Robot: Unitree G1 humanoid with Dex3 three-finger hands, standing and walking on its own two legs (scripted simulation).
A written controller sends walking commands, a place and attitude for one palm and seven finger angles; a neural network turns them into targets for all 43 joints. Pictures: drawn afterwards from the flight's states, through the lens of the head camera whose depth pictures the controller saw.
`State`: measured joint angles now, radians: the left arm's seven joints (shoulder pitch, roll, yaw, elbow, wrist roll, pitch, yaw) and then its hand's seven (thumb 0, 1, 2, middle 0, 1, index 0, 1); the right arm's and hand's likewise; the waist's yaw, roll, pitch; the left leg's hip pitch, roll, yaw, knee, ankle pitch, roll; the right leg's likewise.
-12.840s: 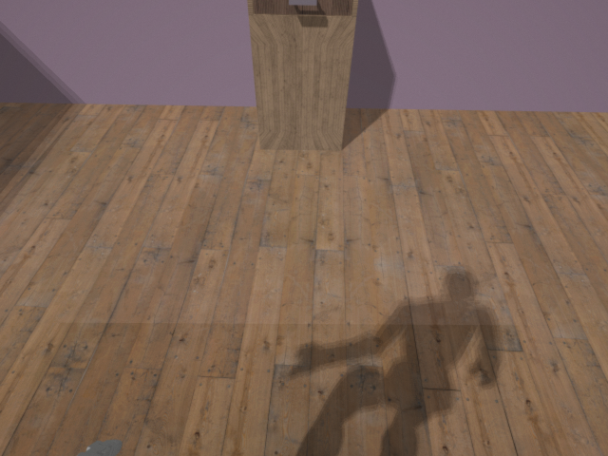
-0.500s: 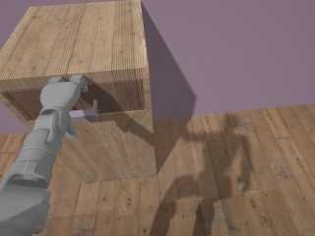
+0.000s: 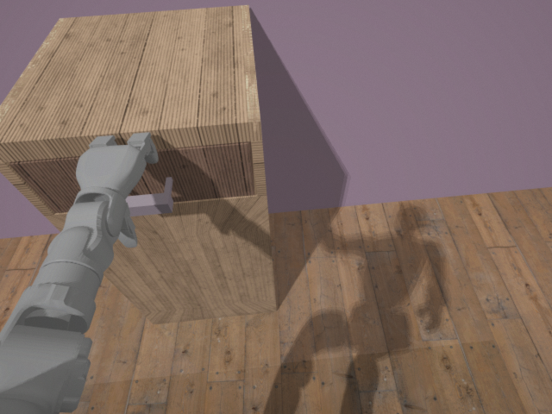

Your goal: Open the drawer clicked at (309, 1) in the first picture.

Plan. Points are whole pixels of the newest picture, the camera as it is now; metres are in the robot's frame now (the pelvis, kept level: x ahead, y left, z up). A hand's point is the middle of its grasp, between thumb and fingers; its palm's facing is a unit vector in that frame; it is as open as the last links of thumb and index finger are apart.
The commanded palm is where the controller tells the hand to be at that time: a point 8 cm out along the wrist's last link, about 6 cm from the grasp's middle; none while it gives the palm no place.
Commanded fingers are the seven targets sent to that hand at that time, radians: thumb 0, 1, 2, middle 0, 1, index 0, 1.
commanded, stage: move the hooked fingers above the handle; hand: left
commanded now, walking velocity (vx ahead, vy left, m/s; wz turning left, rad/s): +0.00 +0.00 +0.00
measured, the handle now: (141, 195) +0.48 +0.26 +0.01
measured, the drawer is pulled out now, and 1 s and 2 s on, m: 0.00 0.00 0.00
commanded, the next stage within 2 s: lower the fingers behind the handle in 0.06 s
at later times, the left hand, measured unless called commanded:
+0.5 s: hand (125, 203) +0.43 +0.26 +0.05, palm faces -0.04 -0.02 -1.00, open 13.9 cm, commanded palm +0.42 +0.26 +0.10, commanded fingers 0.00 -0.50 0.30 -0.30 -1.20 -0.30 -1.20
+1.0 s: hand (130, 213) +0.43 +0.26 +0.02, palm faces -0.04 -0.02 -1.00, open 13.9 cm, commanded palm +0.41 +0.26 +0.07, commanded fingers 0.00 -0.50 0.30 -0.30 -1.20 -0.30 -1.20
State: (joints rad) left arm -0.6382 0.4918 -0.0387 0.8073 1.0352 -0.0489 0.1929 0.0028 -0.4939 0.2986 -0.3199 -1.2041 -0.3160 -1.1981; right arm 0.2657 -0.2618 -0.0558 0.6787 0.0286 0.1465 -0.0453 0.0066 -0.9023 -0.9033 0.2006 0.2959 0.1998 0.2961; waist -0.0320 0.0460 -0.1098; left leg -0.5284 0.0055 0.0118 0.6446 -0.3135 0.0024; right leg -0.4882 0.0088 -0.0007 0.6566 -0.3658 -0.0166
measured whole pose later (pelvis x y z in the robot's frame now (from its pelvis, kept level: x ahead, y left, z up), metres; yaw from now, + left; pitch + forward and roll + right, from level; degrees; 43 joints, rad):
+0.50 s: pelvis +0.00 +0.00 +0.00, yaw +0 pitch +14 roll +0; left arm -0.62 0.51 -0.02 0.84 1.04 -0.10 0.22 0.00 -0.49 0.30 -0.32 -1.20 -0.32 -1.20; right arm 0.30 -0.26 -0.07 0.69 0.02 0.14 -0.04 0.01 -0.90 -0.90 0.20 0.30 0.20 0.30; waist -0.04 0.04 -0.12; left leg -0.60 0.01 0.01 0.69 -0.33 0.01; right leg -0.55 0.01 0.00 0.69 -0.38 -0.01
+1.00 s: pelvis -0.01 +0.01 -0.01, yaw -1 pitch +16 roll -1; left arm -0.63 0.50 0.00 0.93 1.08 -0.08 0.31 0.00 -0.49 0.30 -0.32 -1.22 -0.32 -1.20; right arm 0.32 -0.25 -0.07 0.71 0.01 0.14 -0.04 0.01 -0.90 -0.90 0.20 0.30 0.20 0.30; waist -0.06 0.04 -0.14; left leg -0.68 0.01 0.02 0.75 -0.35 0.01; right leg -0.63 0.02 0.00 0.74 -0.39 -0.01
